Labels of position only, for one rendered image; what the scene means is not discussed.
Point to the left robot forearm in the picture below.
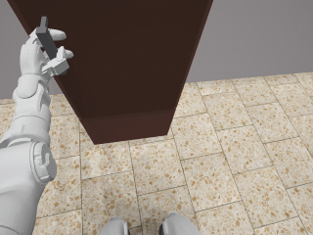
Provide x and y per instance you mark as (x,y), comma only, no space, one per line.
(32,118)

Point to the robot left shin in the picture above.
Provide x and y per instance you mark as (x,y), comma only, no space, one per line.
(114,218)

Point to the left robot upper arm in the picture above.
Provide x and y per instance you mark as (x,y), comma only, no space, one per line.
(25,170)

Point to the handle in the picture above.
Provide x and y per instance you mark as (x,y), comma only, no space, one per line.
(46,40)

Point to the cupboard door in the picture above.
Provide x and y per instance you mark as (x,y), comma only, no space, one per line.
(129,56)

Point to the left robot hand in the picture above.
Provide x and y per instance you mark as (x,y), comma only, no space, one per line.
(34,61)

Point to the left robot thigh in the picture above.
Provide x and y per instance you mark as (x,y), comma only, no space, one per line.
(115,227)

